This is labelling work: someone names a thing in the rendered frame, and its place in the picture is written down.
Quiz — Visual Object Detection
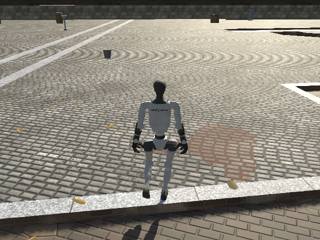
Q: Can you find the left robot hand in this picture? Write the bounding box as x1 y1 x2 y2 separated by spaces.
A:
132 141 144 153

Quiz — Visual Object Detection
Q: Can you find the robot right forearm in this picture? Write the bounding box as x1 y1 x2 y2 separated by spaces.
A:
177 122 187 144

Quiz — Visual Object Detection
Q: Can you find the robot left upper arm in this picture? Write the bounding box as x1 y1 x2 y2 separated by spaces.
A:
137 101 150 129

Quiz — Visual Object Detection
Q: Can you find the humanoid robot torso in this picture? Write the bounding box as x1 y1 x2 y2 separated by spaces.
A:
148 99 172 150

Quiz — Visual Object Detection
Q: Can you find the right robot hand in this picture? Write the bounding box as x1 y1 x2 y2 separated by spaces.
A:
176 142 188 154

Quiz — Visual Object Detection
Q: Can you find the robot left foot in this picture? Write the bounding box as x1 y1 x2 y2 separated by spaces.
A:
142 187 150 199

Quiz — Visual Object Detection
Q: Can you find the robot right upper arm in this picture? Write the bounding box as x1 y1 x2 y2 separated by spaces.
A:
170 101 183 130

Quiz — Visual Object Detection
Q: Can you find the robot left forearm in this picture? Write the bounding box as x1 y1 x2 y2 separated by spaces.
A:
133 121 142 143

